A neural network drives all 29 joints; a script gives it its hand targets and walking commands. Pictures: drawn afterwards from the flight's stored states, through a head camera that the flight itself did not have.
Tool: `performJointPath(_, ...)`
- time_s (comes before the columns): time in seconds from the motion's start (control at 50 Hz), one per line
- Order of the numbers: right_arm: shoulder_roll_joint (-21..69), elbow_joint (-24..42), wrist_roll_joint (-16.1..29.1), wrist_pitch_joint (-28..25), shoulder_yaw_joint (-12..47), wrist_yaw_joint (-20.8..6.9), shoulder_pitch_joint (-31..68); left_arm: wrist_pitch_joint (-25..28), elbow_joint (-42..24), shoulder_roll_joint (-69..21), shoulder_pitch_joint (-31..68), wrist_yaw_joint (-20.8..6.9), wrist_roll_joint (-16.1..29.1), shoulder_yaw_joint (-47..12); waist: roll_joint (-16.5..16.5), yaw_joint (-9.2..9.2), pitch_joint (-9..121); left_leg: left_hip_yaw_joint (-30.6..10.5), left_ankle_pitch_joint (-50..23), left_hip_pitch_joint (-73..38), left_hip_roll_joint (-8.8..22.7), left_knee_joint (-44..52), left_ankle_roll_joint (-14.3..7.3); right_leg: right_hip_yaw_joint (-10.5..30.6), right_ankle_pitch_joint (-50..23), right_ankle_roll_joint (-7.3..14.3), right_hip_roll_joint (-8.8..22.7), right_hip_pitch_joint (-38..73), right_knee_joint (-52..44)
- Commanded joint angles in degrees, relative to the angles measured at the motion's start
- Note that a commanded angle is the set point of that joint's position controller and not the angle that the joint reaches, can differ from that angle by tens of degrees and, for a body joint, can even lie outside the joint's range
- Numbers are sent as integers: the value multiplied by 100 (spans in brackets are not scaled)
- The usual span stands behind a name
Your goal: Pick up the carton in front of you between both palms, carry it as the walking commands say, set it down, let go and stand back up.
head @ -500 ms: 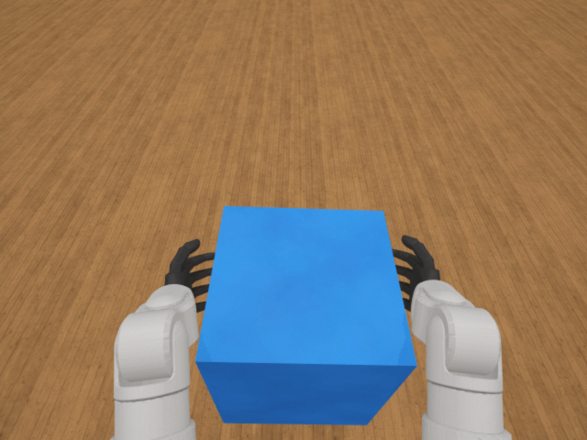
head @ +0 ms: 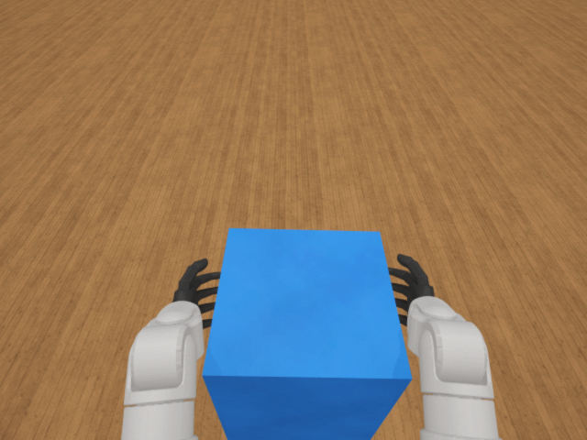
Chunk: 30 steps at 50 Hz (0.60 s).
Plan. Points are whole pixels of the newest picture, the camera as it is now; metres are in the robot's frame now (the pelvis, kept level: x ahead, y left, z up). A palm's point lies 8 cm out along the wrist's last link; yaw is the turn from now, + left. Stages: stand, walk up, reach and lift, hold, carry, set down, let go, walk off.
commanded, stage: carry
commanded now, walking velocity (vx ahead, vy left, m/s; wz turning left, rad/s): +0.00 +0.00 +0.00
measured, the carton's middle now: (301, 339) +0.26 +0.00 -0.01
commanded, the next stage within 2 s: hold in 1.28 s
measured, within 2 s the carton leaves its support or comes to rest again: neither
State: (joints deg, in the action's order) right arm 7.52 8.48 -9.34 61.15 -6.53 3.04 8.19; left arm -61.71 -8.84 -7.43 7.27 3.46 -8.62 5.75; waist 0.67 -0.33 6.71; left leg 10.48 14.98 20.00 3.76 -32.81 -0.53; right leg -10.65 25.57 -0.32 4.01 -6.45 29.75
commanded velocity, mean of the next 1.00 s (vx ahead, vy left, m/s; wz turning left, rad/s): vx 0.00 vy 0.00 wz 0.00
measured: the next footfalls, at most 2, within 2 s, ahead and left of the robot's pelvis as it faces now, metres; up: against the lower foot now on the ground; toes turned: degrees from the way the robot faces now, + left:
none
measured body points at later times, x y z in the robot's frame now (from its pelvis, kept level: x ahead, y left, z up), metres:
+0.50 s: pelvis -0.05 +0.00 +0.00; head -0.07 +0.00 +0.45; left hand +0.26 +0.15 +0.03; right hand +0.26 -0.16 +0.04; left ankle +0.02 +0.11 -0.73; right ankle -0.11 -0.09 -0.73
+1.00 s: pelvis -0.06 -0.01 +0.00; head -0.08 -0.01 +0.45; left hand +0.24 +0.14 +0.03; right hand +0.24 -0.17 +0.04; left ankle +0.02 +0.11 -0.73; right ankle -0.11 -0.09 -0.73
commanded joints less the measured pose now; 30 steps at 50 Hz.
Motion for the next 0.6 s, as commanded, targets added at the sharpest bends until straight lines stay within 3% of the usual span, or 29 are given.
performJointPath(0.0,5070,250,1932,-356,3904,-1337,2611,444,-418,-4969,2899,-1419,1973,-3892,83,-3,1160,-452,-2513,-1003,540,114,-158,295,-3287,-8,615,-117,-223)
performJointPath(0.12,4700,-353,1457,-956,3426,-1326,2471,1040,167,-4606,2714,-1351,1450,-3387,-45,1,1037,-544,-2114,-975,586,322,-146,368,-2113,59,562,-328,-438)
performJointPath(0.28,4709,-1716,727,-1936,2420,-1387,2914,2027,1529,-4681,3251,-1402,753,-2445,-39,6,867,-567,-1508,-870,595,528,-89,495,-1398,124,572,-640,-653)
performJointPath(0.36,5023,-2143,609,-2372,2264,-1466,3279,2462,1946,-5007,3605,-1485,636,-2307,-42,7,966,-593,-1450,-900,584,572,-82,531,-1265,154,559,-669,-652)
performJointPath(0.44,5238,-2169,671,-2476,2402,-1510,3330,2560,1948,-5221,3645,-1523,695,-2447,-70,3,1158,-612,-1606,-957,592,554,-86,528,-1378,166,539,-605,-554)
performJointPath(0.58,5164,-1757,879,-2088,2688,-1480,2902,2178,1535,-5139,3254,-1502,909,-2745,-81,5,1279,-587,-1896,-936,619,489,-88,509,-1730,155,528,-560,-412)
